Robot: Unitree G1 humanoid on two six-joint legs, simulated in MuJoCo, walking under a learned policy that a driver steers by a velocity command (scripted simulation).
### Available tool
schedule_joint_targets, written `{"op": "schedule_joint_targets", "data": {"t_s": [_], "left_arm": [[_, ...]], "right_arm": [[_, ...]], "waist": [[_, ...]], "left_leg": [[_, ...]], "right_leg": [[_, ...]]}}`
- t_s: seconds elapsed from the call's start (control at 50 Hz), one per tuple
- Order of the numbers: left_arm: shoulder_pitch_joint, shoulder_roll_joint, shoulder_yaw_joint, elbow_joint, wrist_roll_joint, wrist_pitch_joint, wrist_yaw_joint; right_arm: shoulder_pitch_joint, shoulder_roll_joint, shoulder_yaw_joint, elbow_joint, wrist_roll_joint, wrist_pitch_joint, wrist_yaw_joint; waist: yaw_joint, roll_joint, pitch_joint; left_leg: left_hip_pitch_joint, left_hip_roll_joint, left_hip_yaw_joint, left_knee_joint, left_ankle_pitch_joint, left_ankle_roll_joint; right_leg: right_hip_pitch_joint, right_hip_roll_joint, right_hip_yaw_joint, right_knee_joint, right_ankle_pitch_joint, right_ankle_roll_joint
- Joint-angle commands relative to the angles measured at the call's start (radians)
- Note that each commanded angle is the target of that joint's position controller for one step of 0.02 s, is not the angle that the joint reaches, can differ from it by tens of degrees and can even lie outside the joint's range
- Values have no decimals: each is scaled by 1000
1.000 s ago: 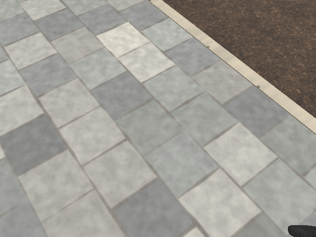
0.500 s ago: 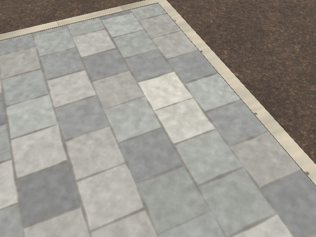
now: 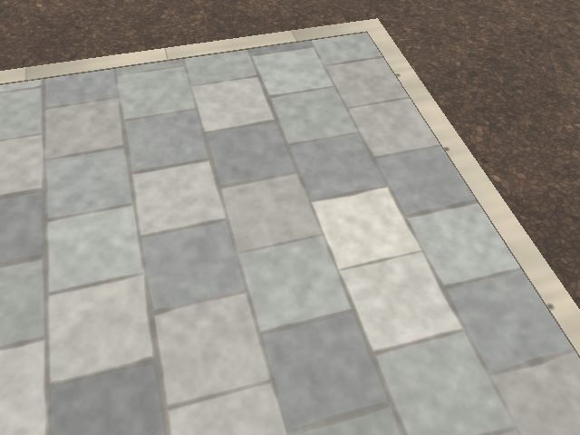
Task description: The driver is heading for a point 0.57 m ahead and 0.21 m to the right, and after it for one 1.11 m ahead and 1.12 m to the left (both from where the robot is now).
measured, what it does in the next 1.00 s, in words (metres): walks ahead, turning right: right foot, then left foot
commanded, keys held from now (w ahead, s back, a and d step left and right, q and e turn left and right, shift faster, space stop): w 0.08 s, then w+e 0.02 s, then e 0.90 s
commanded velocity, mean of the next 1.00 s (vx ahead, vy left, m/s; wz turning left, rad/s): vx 0.17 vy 0.00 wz -0.40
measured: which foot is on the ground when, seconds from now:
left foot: down 0.00-0.38, up 0.40-0.80, down 0.82-1.00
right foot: up 0.00-0.36, down 0.38-0.84, up 0.86-1.00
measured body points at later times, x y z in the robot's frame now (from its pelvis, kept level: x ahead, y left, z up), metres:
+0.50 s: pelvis +0.21 -0.04 -0.01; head +0.26 -0.06 +0.44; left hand +0.43 +0.20 -0.09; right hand +0.29 -0.33 -0.13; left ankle +0.14 +0.11 -0.64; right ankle +0.31 -0.13 -0.73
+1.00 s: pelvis +0.28 +0.01 +0.01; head +0.31 +0.02 +0.46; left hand +0.54 +0.21 -0.09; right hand +0.27 -0.30 -0.08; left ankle +0.34 +0.11 -0.73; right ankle +0.22 -0.11 -0.65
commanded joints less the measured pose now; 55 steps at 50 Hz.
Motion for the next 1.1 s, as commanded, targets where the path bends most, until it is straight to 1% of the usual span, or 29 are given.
{"op": "schedule_joint_targets", "data": {"t_s": [0.02, 0.1, 0.16, 0.2, 0.24, 0.3, 0.34, 0.36, 0.38, 0.4, 0.42, 0.44, 0.46, 0.48, 0.52, 0.58, 0.68, 0.76, 0.8, 0.82, 0.84, 0.86, 0.88, 0.9, 0.92, 0.94, 0.98, 1.02, 1.1], "left_arm": [[-52, 113, 30, -100, 12, -24, -2], [-68, 60, 19, -104, 18, 9, -1], [-141, 35, 8, -119, 20, 9, -6], [-207, 15, 1, -136, 20, 1, -17], [-241, 25, 5, -155, 15, 1, -28], [-260, 66, 23, -191, 22, 6, -49], [-192, 98, 41, -191, 32, 9, -59], [-94, 128, 61, -168, 33, 7, -56], [-18, 203, 84, -166, 34, 10, -41], [-38, 274, 88, -194, 40, 19, -27], [-21, 208, 72, -220, 38, 25, -26], [-79, 168, 66, -241, 32, 32, -24], [-122, 139, 60, -241, 19, 40, -17], [-151, 122, 53, -247, 13, 50, -10], [-187, 128, 56, -260, 31, 63, -2], [-184, 150, 70, -267, 35, 69, 8], [-198, 161, 79, -282, 24, 96, 29], [-180, 154, 81, -284, 23, 112, 29], [-193, 148, 80, -288, 13, 120, 30], [-183, 134, 76, -286, 5, 122, 32], [-142, 87, 63, -285, 7, 122, 30], [-168, 88, 67, -327, -1, 112, 28], [-141, 171, 92, -302, 23, 102, 27], [-114, 190, 105, -273, 16, 106, 24], [-86, 165, 103, -245, 13, 118, 28], [-77, 143, 97, -238, 15, 129, 30], [-106, 104, 83, -253, 6, 137, 25], [-176, 74, 70, -280, -7, 133, 22], [-220, 56, 57, -308, 4, 130, 8]], "right_arm": [[97, -108, -34, -17, -14, -12, -1], [91, -132, -44, 20, -7, -35, -7], [87, -141, -44, 47, -19, -32, -22], [113, -153, -44, 67, -23, -29, -30], [137, -168, -47, 87, -21, -23, -34], [124, -188, -56, 101, -1, 4, -49], [103, -199, -63, 95, 10, 26, -66], [96, -186, -60, 88, 10, 37, -73], [140, -166, -51, 70, -13, 38, -79], [268, -70, -20, 51, -56, 29, -65], [273, -124, -21, 67, -36, 22, -45], [184, -172, -34, 50, -1, 25, -39], [123, -163, -33, 35, 1, 34, -45], [88, -159, -35, 32, -8, 46, -56], [94, -147, -37, 24, -13, 66, -64], [102, -113, -30, 37, -17, 69, -75], [42, -109, -32, 26, -11, 73, -70], [22, -116, -39, 15, -2, 50, -56], [63, -118, -47, 27, 2, 38, -48], [93, -137, -56, 36, -1, 35, -47], [113, -206, -73, 30, -20, 39, -51], [88, -274, -89, 38, -53, 50, -52], [29, -211, -75, 2, -61, 46, -53], [-22, -161, -61, -16, -48, 45, -59], [-52, -137, -54, -25, -31, 47, -63], [-58, -122, -49, -26, -15, 49, -67], [-36, -119, -45, -24, -17, 60, -74], [24, -133, -53, -14, -16, 73, -79], [39, -184, -74, -13, -15, 82, -73]], "waist": [[-50, 106, -80], [-16, 86, -36], [-32, 72, 1], [-66, 72, -6], [-80, 73, -22], [-68, 90, -30], [-27, 96, -70], [19, 66, -120], [38, -57, -206], [-56, -284, -309], [-4, -199, -475], [14, -105, -382], [1, -25, -278], [-13, 14, -204], [-57, -43, -150], [-55, -78, -173], [-33, -110, -165], [-16, -148, -150], [-45, -152, -145], [-60, -135, -142], [-40, 13, -159], [-13, 329, -86], [-19, 253, -86], [1, 179, -87], [10, 142, -81], [-1, 143, -71], [-20, 152, -55], [-66, 173, -56], [-90, 202, -87]], "left_leg": [[332, 261, -355, -282, 105, 189], [219, 245, -227, -367, 215, 209], [184, 198, -66, -349, 459, 163], [178, 181, 3, -336, 511, 134], [227, 206, 17, -312, 519, 123], [341, 250, 16, -206, 558, 97], [373, 249, 22, -59, 673, 69], [350, 206, 52, 102, 677, 38], [213, 125, 88, 359, 438, -25], [-154, -57, 61, 719, -453, -101], [-228, -64, -134, 869, -520, -107], [-283, -18, -154, 885, -440, -96], [-312, 15, -139, 834, -364, -95], [-297, 42, -136, 765, -316, -99], [-186, 44, -126, 624, -267, -104], [-130, 19, -113, 475, -235, -126], [-77, 5, -133, 322, -133, -137], [-29, -10, -136, 173, -154, -114], [61, -14, -119, -2, -89, -87], [149, 23, -128, -113, -20, -63], [254, 217, -286, -185, -23, 9], [214, 381, -526, -246, 108, 159], [177, 423, -530, -230, 180, 207], [167, 370, -423, -203, 214, 172], [179, 307, -330, -183, 214, 131], [202, 289, -286, -175, 231, 124], [208, 255, -198, -183, 269, 134], [300, 264, -180, -185, 255, 146], [324, 311, -139, -180, 287, 164]], "right_leg": [[-349, -99, 51, 45, 123, 5], [-326, -108, 39, -69, 222, 47], [-278, -80, 20, -275, 393, 52], [-204, -42, -7, -404, 518, 40], [-176, -22, -3, -463, 568, 25], [-214, -7, -4, -510, 448, -12], [-140, 32, -41, -544, 358, -41], [-14, 68, -58, -608, 415, -66], [193, -30, 89, -617, 804, -120], [513, -282, 467, -562, 1193, -314], [576, -333, 638, -644, 987, -398], [493, -281, 539, -677, 816, -359], [380, -234, 463, -704, 665, -308], [257, -203, 418, -738, 573, -277], [84, -143, 375, -786, 478, -246], [47, -113, 343, -780, 518, -243], [-3, -75, 389, -794, 214, -200], [44, -75, 471, -772, 179, -185], [44, -54, 490, -733, 209, -160], [6, -19, 470, -695, 173, -125], [-96, 58, 369, -529, -23, -67], [-288, 215, 135, -315, -164, -8], [-289, 145, 155, -90, -160, 33], [-278, 136, 148, -1, -100, 47], [-281, 129, 131, 55, -49, 68], [-311, 120, 123, 116, -4, 86], [-317, 102, 71, 124, 38, 109], [-358, 71, 43, 21, 62, 121], [-247, 19, -3, -170, 28, 115]]}}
